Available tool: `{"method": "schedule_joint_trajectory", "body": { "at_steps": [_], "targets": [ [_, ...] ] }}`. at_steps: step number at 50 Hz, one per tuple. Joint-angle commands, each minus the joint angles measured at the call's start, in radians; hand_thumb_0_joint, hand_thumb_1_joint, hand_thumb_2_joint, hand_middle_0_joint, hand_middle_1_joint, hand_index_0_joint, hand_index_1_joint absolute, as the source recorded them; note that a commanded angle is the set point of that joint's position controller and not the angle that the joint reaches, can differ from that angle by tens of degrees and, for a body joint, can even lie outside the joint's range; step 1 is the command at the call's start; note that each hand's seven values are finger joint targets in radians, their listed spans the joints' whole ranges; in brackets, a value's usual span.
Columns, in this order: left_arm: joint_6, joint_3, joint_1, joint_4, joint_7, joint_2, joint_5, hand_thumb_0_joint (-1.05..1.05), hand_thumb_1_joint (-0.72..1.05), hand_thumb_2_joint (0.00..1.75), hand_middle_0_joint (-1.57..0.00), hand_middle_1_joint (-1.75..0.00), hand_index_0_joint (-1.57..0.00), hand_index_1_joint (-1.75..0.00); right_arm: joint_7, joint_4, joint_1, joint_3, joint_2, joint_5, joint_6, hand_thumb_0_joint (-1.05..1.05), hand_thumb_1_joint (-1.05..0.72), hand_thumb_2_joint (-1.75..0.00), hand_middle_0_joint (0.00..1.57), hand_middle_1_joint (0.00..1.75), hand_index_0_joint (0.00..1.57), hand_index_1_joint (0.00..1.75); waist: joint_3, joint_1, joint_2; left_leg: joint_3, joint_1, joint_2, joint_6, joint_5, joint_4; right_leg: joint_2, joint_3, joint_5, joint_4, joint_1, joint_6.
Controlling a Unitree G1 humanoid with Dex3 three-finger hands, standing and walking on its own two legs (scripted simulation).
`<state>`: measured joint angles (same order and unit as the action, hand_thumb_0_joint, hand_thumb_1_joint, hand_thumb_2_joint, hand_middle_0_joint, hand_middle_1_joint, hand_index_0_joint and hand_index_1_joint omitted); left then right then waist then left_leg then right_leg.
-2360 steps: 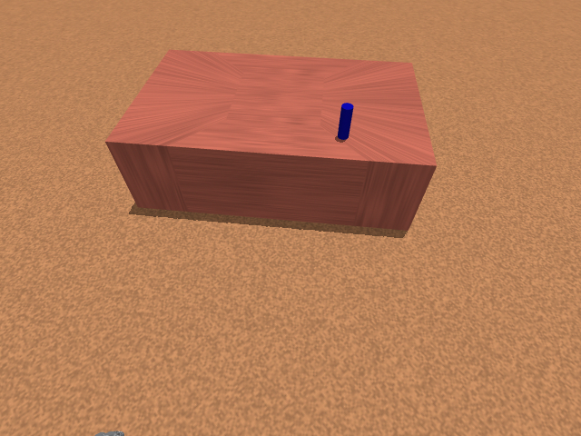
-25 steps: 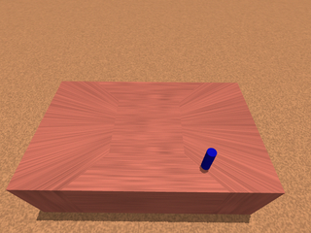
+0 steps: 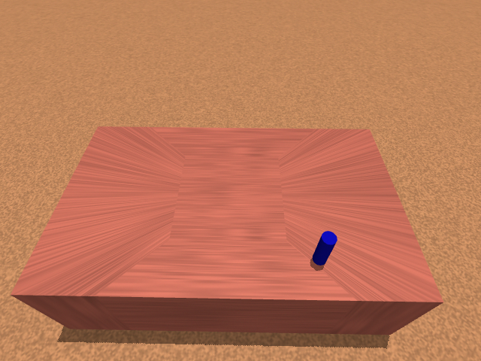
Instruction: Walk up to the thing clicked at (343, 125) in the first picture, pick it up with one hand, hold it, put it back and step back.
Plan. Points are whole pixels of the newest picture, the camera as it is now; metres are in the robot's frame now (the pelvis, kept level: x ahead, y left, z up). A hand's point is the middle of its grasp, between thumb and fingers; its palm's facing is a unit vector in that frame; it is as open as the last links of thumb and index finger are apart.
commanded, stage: stand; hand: right
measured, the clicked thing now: (324, 249) +0.46 -0.23 -0.32
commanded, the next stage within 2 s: step back in 0.62 s
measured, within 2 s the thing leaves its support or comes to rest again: neither
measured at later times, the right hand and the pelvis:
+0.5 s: hand out of the picture +0.07 -0.25 -0.16, palm faces -0.03 +0.94 -0.34, open 7.4 cm; pelvis +0.00 +0.00 +0.00, yaw +0 degrees
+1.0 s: hand out of the picture +0.03 -0.26 -0.17, palm faces -0.03 +0.91 -0.40, open 7.4 cm; pelvis -0.07 +0.02 -0.03, yaw +2 degrees
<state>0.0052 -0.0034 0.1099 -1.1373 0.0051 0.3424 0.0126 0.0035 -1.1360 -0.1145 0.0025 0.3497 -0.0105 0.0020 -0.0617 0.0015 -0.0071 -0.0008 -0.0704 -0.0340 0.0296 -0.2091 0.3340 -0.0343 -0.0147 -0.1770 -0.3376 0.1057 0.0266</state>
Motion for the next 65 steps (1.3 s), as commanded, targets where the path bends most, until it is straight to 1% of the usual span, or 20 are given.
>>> {"method": "schedule_joint_trajectory", "body": {
  "at_steps": [1, 30, 31, 34, 39, 41, 42, 43, 44, 46, 48, 50, 51, 52, 53, 54, 56, 57, 62, 65],
  "targets": [
    [0.021, -0.043, -0.040, 0.057, -0.015, 0.215, -0.003, 0.00, 0.90, 0.90, -0.20, -0.30, -0.20, -0.30, 0.010, 0.060, 0.030, -0.041, 0.208, -0.004, 0.022, 0.00, -0.90, -0.90, 0.20, 0.30, 0.20, 0.30, 0.063, -0.004, 0.017, 0.068, -0.036, -0.097, -0.041, 0.136, -0.062, -0.100, 0.076, 0.141, 0.049, -0.026, -0.039],
    [0.021, -0.043, -0.026, 0.067, -0.011, 0.217, -0.004, 0.00, 0.90, 0.90, -0.20, -0.30, -0.20, -0.30, 0.008, 0.069, 0.029, -0.043, 0.212, -0.002, 0.026, 0.00, -0.90, -0.90, 0.20, 0.30, 0.20, 0.30, 0.075, 0.000, 0.002, 0.073, -0.028, -0.098, -0.041, 0.151, -0.065, -0.101, 0.074, 0.150, 0.044, -0.026, -0.045],
    [0.010, -0.088, -0.039, 0.092, -0.016, 0.277, -0.020, 0.00, 0.90, 0.90, -0.20, -0.30, -0.20, -0.30, 0.001, 0.086, 0.051, -0.068, 0.272, 0.011, 0.007, 0.00, -0.90, -0.90, 0.20, 0.30, 0.20, 0.30, -0.032, 0.005, 0.003, 0.089, -0.109, -0.084, -0.072, 0.310, 0.039, -0.079, 0.080, 0.293, -0.047, 0.059, -0.044],
    [0.002, -0.095, -0.020, 0.136, -0.023, 0.253, -0.020, 0.00, 0.90, 0.90, -0.20, -0.30, -0.20, -0.30, -0.002, 0.125, 0.017, -0.078, 0.258, 0.025, -0.006, 0.00, -0.90, -0.90, 0.20, 0.30, 0.20, 0.30, 0.110, -0.007, -0.005, 0.078, -0.076, -0.105, -0.107, 0.450, 0.119, -0.069, 0.048, 0.357, -0.143, 0.013, -0.073],
    [-0.019, -0.097, -0.034, 0.201, -0.020, 0.258, -0.010, 0.00, 0.90, 0.90, -0.20, -0.30, -0.20, -0.30, -0.004, 0.190, 0.034, -0.097, 0.256, 0.022, -0.034, 0.00, -0.90, -0.90, 0.20, 0.30, 0.20, 0.30, 0.122, -0.006, 0.007, 0.081, -0.161, -0.064, -0.131, 0.220, 0.245, -0.103, 0.114, 0.224, -0.181, 0.095, -0.135],
    [-0.020, -0.113, -0.037, 0.218, -0.019, 0.304, -0.003, 0.00, 0.90, 0.90, -0.20, -0.30, -0.20, -0.30, -0.006, 0.206, 0.028, -0.094, 0.222, 0.021, -0.045, 0.00, -0.90, -0.90, 0.20, 0.30, 0.20, 0.30, 0.128, 0.007, 0.134, 0.006, -0.181, 0.054, -0.081, 0.011, 0.466, -0.233, 0.243, 0.267, -0.062, 0.145, -0.223],
    [-0.018, -0.118, -0.066, 0.240, -0.022, 0.332, 0.010, 0.00, 0.90, 0.90, -0.20, -0.30, -0.20, -0.30, -0.008, 0.219, 0.016, -0.096, 0.211, 0.017, -0.054, 0.00, -0.90, -0.90, 0.20, 0.30, 0.20, 0.30, 0.117, 0.010, 0.230, 0.005, -0.234, 0.109, -0.071, -0.298, 0.631, -0.334, 0.341, 0.294, -0.010, 0.167, -0.297],
    [-0.016, -0.125, -0.087, 0.265, -0.024, 0.353, 0.024, 0.00, 0.90, 0.90, -0.20, -0.30, -0.20, -0.30, -0.010, 0.226, -0.021, -0.098, 0.216, 0.008, -0.061, 0.00, -0.90, -0.90, 0.20, 0.30, 0.20, 0.30, 0.110, 0.004, 0.238, 0.072, -0.240, 0.088, -0.074, -0.379, 0.744, -0.373, 0.363, 0.265, -0.006, 0.236, -0.331],
    [-0.015, -0.126, -0.138, 0.287, -0.030, 0.340, 0.024, 0.00, 0.90, 0.90, -0.20, -0.30, -0.20, -0.30, -0.014, 0.226, -0.059, -0.103, 0.230, 0.018, -0.065, 0.00, -0.90, -0.90, 0.20, 0.30, 0.20, 0.30, 0.104, -0.031, 0.204, 0.123, -0.215, 0.054, -0.078, -0.355, 0.781, -0.348, 0.302, 0.236, -0.036, 0.275, -0.313],
    [-0.021, -0.115, -0.186, 0.311, -0.035, 0.311, 0.033, 0.00, 0.90, 0.90, -0.20, -0.30, -0.20, -0.30, -0.016, 0.225, -0.115, -0.111, 0.232, 0.026, -0.058, 0.00, -0.90, -0.90, 0.20, 0.30, 0.20, 0.30, 0.119, -0.052, 0.211, 0.085, -0.226, 0.042, -0.074, -0.308, 0.694, -0.276, 0.219, 0.202, -0.087, 0.255, -0.253],
    [-0.025, -0.118, -0.146, 0.325, -0.037, 0.301, 0.036, 0.00, 0.90, 0.90, -0.20, -0.30, -0.20, -0.30, -0.012, 0.226, -0.136, -0.110, 0.237, 0.013, -0.048, 0.00, -0.90, -0.90, 0.20, 0.30, 0.20, 0.30, 0.139, -0.025, 0.222, 0.060, -0.266, 0.026, -0.065, -0.294, 0.480, -0.254, 0.219, 0.238, -0.165, 0.136, -0.217],
    [-0.042, -0.112, -0.145, 0.337, -0.031, 0.297, 0.014, 0.00, 0.90, 0.90, -0.20, -0.30, -0.20, -0.30, -0.005, 0.207, -0.182, -0.114, 0.217, -0.009, -0.031, 0.00, -0.90, -0.90, 0.20, 0.30, 0.20, 0.30, 0.138, -0.051, 0.183, -0.007, -0.185, 0.048, -0.057, -0.094, 0.169, -0.210, 0.176, 0.211, -0.279, 0.131, -0.178],
    [-0.053, -0.104, -0.094, 0.342, -0.027, 0.253, 0.002, 0.00, 0.90, 0.90, -0.20, -0.30, -0.20, -0.30, 0.000, 0.217, -0.151, -0.124, 0.247, -0.028, -0.021, 0.00, -0.90, -0.90, 0.20, 0.30, 0.20, 0.30, 0.110, -0.026, 0.032, 0.101, -0.144, -0.011, -0.061, 0.078, 0.064, -0.117, 0.129, 0.098, -0.400, 0.205, -0.133],
    [-0.056, -0.094, -0.052, 0.356, -0.030, 0.179, -0.007, 0.00, 0.90, 0.90, -0.20, -0.30, -0.20, -0.30, 0.003, 0.245, -0.118, -0.144, 0.347, -0.055, -0.014, 0.00, -0.90, -0.90, 0.20, 0.30, 0.20, 0.30, 0.086, 0.006, -0.234, 0.427, -0.070, -0.239, -0.112, 0.357, 0.013, 0.073, 0.069, -0.322, -0.571, 0.412, -0.074],
    [-0.057, -0.104, -0.097, 0.357, -0.047, 0.222, 0.005, 0.00, 0.90, 0.90, -0.20, -0.30, -0.20, -0.30, 0.000, 0.269, -0.083, -0.155, 0.439, -0.034, -0.013, 0.00, -0.90, -0.90, 0.20, 0.30, 0.20, 0.30, 0.082, -0.041, -0.226, 0.511, -0.171, -0.327, -0.228, 0.478, 0.011, 0.144, 0.191, -0.503, -0.685, 0.406, -0.046],
    [-0.060, -0.113, -0.135, 0.342, -0.053, 0.241, 0.012, 0.00, 0.90, 0.90, -0.20, -0.30, -0.20, -0.30, 0.003, 0.273, -0.075, -0.151, 0.407, -0.032, -0.008, 0.00, -0.90, -0.90, 0.20, 0.30, 0.20, 0.30, 0.070, -0.055, -0.178, 0.520, -0.205, -0.331, -0.242, 0.464, 0.000, 0.161, 0.257, -0.497, -0.794, 0.385, -0.048],
    [-0.058, -0.109, -0.053, 0.316, -0.053, 0.234, -0.006, 0.00, 0.90, 0.90, -0.20, -0.30, -0.20, -0.30, 0.021, 0.292, 0.033, -0.125, 0.315, -0.038, -0.005, 0.00, -0.90, -0.90, 0.20, 0.30, 0.20, 0.30, 0.072, 0.019, -0.114, 0.297, -0.069, -0.222, -0.204, 0.519, 0.094, 0.153, 0.260, -0.358, -0.885, 0.482, -0.049],
    [-0.054, -0.110, -0.014, 0.312, -0.049, 0.232, -0.010, 0.00, 0.90, 0.90, -0.20, -0.30, -0.20, -0.30, 0.027, 0.303, 0.036, -0.121, 0.297, -0.032, -0.004, 0.00, -0.90, -0.90, 0.20, 0.30, 0.20, 0.30, 0.077, 0.035, -0.139, 0.256, -0.051, -0.209, -0.216, 0.506, 0.118, 0.140, 0.232, -0.318, -0.890, 0.478, -0.045],
    [-0.039, -0.112, -0.036, 0.359, -0.036, 0.218, 0.005, 0.00, 0.90, 0.90, -0.20, -0.30, -0.20, -0.30, 0.037, 0.310, -0.083, -0.122, 0.264, -0.016, -0.006, 0.00, -0.90, -0.90, 0.20, 0.30, 0.20, 0.30, 0.107, -0.037, -0.118, 0.240, 0.119, -0.227, -0.277, 0.605, 0.181, 0.118, 0.172, -0.336, -0.741, 0.463, 0.004],
    [-0.035, -0.113, -0.025, 0.371, -0.030, 0.210, 0.004, 0.00, 0.90, 0.90, -0.20, -0.30, -0.20, -0.30, 0.038, 0.326, -0.106, -0.125, 0.277, -0.013, -0.010, 0.00, -0.90, -0.90, 0.20, 0.30, 0.20, 0.30, 0.119, -0.051, -0.127, 0.229, 0.119, -0.234, -0.274, 0.586, 0.194, 0.093, 0.128, -0.322, -0.584, 0.400, -0.003]
  ]
}}
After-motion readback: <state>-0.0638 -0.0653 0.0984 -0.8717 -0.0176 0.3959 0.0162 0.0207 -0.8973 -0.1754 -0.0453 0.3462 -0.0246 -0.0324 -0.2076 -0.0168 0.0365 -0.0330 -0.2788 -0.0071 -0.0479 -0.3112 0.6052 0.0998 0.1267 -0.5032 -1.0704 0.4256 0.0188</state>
